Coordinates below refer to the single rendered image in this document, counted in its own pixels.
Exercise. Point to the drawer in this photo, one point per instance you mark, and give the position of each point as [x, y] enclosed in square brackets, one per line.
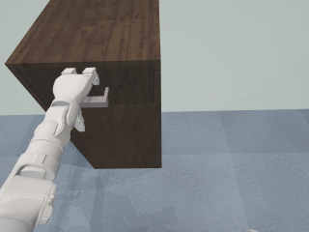
[128, 84]

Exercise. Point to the handle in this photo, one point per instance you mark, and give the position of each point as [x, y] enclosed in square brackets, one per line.
[96, 101]

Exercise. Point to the cabinet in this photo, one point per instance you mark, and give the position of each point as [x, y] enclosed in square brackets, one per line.
[85, 33]

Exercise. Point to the left robot forearm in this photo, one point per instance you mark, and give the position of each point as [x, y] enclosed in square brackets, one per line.
[41, 159]

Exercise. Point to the left robot upper arm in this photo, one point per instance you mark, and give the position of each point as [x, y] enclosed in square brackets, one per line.
[26, 203]

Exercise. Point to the left robot hand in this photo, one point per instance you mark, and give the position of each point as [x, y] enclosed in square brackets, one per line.
[75, 87]

